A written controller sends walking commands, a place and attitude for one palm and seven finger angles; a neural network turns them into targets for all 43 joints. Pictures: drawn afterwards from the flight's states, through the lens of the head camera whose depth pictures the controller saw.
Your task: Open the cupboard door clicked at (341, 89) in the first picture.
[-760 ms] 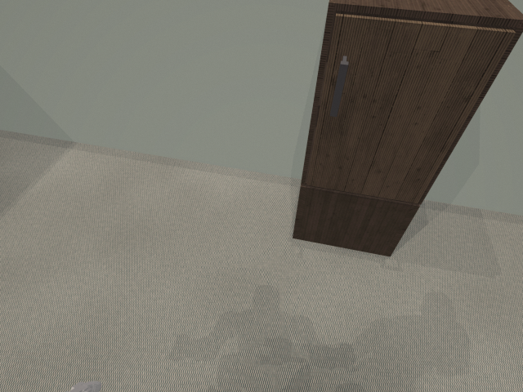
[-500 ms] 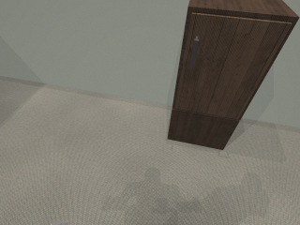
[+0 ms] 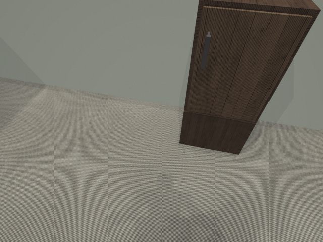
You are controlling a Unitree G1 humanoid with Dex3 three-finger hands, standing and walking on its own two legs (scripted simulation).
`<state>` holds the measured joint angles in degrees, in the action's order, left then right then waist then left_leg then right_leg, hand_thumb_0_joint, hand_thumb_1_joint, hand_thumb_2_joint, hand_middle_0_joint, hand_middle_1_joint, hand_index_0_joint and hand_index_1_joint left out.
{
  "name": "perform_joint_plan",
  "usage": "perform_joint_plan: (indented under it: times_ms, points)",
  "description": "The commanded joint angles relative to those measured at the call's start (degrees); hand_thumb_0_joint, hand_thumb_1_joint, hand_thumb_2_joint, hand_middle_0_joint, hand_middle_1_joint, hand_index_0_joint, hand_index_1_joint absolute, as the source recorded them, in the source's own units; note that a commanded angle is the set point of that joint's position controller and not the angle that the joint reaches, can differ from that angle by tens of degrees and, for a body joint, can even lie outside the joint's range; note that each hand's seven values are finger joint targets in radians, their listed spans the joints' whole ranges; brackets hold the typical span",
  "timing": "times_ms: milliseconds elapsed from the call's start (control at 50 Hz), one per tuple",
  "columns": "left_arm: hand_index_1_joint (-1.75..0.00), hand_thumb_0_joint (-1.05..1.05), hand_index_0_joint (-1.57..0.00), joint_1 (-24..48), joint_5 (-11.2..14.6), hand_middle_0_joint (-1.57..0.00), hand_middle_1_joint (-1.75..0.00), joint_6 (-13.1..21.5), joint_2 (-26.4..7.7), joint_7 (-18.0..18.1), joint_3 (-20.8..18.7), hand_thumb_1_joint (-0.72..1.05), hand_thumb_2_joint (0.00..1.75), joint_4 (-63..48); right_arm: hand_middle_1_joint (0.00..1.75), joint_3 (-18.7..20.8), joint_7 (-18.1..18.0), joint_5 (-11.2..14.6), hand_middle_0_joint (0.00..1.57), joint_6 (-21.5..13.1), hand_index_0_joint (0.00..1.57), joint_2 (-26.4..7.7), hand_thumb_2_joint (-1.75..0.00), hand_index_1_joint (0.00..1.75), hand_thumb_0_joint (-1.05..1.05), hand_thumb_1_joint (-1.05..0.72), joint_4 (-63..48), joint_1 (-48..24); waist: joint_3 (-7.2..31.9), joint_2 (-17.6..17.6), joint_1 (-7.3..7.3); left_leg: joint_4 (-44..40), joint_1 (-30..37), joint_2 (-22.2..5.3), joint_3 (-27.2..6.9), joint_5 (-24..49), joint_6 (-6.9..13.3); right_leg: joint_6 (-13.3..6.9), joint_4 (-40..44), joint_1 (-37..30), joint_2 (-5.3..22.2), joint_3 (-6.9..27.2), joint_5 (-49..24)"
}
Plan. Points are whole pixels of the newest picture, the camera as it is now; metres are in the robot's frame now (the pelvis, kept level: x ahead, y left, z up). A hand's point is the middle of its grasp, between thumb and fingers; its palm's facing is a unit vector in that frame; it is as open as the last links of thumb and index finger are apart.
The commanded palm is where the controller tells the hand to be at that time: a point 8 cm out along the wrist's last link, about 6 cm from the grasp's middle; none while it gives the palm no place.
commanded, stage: stand and wait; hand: left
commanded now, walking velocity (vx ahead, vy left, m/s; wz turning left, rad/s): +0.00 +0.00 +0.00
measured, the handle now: (206, 50) +0.89 -0.15 +0.04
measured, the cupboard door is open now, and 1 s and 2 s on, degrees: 0 0 0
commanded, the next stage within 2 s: look at it before walking up in 0.08 s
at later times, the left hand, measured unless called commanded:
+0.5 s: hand out of the picture +0.10 +0.24 -0.15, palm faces -0.04 -0.94 -0.34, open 7.4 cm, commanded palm none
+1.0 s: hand out of the picture +0.10 +0.23 -0.16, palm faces -0.05 -0.94 -0.34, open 7.4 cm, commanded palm none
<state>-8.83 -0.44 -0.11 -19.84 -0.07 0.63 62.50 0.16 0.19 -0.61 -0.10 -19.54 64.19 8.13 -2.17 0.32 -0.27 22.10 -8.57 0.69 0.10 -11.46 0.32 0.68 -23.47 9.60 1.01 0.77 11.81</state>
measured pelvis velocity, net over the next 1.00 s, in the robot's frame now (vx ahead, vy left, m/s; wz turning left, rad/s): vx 0.02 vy -0.01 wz -0.03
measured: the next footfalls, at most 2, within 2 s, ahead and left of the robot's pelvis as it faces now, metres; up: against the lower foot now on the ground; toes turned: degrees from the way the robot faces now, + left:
left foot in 1.80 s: +0.26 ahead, +0.03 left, +0.00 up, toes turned -4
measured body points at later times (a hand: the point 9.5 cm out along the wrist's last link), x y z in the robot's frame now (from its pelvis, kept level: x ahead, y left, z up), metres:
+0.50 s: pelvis +0.01 -0.01 +0.00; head +0.02 -0.01 +0.45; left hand +0.10 +0.29 -0.13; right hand +0.09 -0.30 -0.13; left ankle +0.01 +0.12 -0.74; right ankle +0.01 -0.13 -0.74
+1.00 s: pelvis +0.02 -0.01 +0.00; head +0.03 -0.01 +0.45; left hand +0.10 +0.28 -0.13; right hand +0.10 -0.31 -0.13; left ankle +0.01 +0.12 -0.74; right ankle +0.01 -0.13 -0.74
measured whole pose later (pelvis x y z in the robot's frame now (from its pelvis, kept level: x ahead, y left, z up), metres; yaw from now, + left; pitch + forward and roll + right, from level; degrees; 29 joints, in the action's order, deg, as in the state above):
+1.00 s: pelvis +0.02 -0.01 +0.00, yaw -2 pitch -2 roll +0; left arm -7.8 -0.5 -0.5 -19.3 0.2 0.1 61.5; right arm 0.1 -0.6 -0.6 -0.2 -19.2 62.8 5.6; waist -2.4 0.1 0.3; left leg 21.4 -7.0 -1.0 1.4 -12.9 -0.8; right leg -0.3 -23.2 8.9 -0.6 2.0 12.7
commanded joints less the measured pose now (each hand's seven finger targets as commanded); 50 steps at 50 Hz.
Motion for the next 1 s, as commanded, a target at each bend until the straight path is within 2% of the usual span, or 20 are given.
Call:
perform_joint_plan:
  times_ms: [0, 200, 360, 400, 560, 780, 860, 980]
  points:
    - [-0.3, 0.0, -0.2, 3.28, -0.25, -0.2, -0.3, 1.58, -11.36, 0.72, -2.49, 0.9, 0.9, -4.03, 0.3, 2.26, -0.63, 0.05, 0.2, -1.74, 0.2, -11.53, -0.9, 0.3, 0.0, -0.9, -4.04, -3.57, 2.35, 0.66, 0.22, -4.73, -0.99, -6.79, -6.3, 1.15, 1.4, -2.35, 5.12, 0.72, 5.59, 6.13, 0.35]
    - [-0.3, 0.0, -0.2, 3.62, -0.27, -0.2, -0.3, 1.6, -11.14, 0.76, -2.56, 0.9, 0.9, -4.14, 0.3, 2.17, -0.71, 0.04, 0.2, -1.94, 0.2, -11.57, -0.9, 0.3, 0.0, -0.9, -3.94, -4.03, 2.97, -0.7, 0.32, -4.82, -0.11, -7.17, -6.07, 3.87, 1.31, -2.28, 4.37, 0.0, 5.5, 5.6, -3.35]
    - [-0.3, 0.0, -0.2, 3.77, -0.25, -0.2, -0.3, 1.79, -11.15, 0.85, -2.74, 0.9, 0.9, -4.27, 0.3, 2.11, -0.84, 0.1, 0.2, -2.07, 0.2, -11.52, -0.9, 0.3, 0.0, -0.9, -4.15, -4.45, 4.65, 0.08, 0.29, -4.04, 1.5, -7.28, -5.54, 8.29, 1.18, -2.38, 3.7, -1.54, 5.69, 5.43, -8.58]
    - [-0.3, 0.0, -0.2, 3.8, -0.26, -0.2, -0.3, 1.74, -11.22, 0.84, -2.67, 0.9, 0.9, -4.25, 0.3, 2.12, -0.85, 0.09, 0.2, -2.03, 0.2, -11.6, -0.9, 0.3, 0.0, -0.9, -4.14, -4.79, 4.31, -0.75, 0.3, -4.21, 1.88, -7.35, -5.36, 8.33, 1.16, -2.29, 3.73, -1.21, 5.62, 5.31, -8.62]
    - [-0.3, 0.0, -0.2, 4.02, -0.26, -0.2, -0.3, 1.87, -11.47, 0.85, -2.75, 0.9, 0.9, -4.31, 0.3, 2.01, -0.92, 0.16, 0.2, -1.93, 0.2, -11.55, -0.9, 0.3, 0.0, -0.9, -4.32, -4.99, 4.35, 0.33, 0.25, -4.13, 2.4, -7.4, -5.08, 9.32, 1.02, -2.44, 4.2, -1.95, 5.82, 5.61, -10.6]
    - [-0.3, 0.0, -0.2, 4.06, -0.18, -0.2, -0.3, 1.92, -11.59, 0.86, -2.77, 0.9, 0.9, -4.18, 0.3, 1.9, -1.0, 0.17, 0.2, -1.87, 0.2, -11.69, -0.9, 0.3, 0.0, -0.9, -4.14, -5.29, 4.19, -0.05, 0.36, -4.49, 2.96, -7.49, -4.95, 10.31, 0.81, -2.5, 4.68, -2.67, 5.9, 5.5, -12.05]
    - [-0.3, 0.0, -0.2, 4.08, -0.22, -0.2, -0.3, 1.71, -11.75, 0.79, -3.02, 0.9, 0.9, -4.51, 0.3, 2.11, -1.24, 0.13, 0.2, -1.84, 0.2, -11.68, -0.9, 0.3, 0.0, -0.9, -4.28, -4.57, 4.65, 0.12, 0.11, -3.42, 3.96, -7.86, -3.76, 10.93, 0.62, -2.8, 4.06, -2.24, 5.67, 6.23, -14.65]
    - [-0.3, 0.0, -0.2, 1.17, -0.31, -0.2, -0.3, -0.05, -6.84, 0.9, -2.49, 0.9, 0.9, -5.06, 0.3, 1.63, -1.47, -0.02, 0.2, -0.76, 0.2, -6.33, -0.9, 0.3, 0.0, -0.9, -4.81, -1.84, 3.01, 0.06, 0.1, -0.92, 2.06, -7.83, -1.51, 6.73, -0.15, -2.28, 1.84, 1.3, 5.01, 7.85, -12.69]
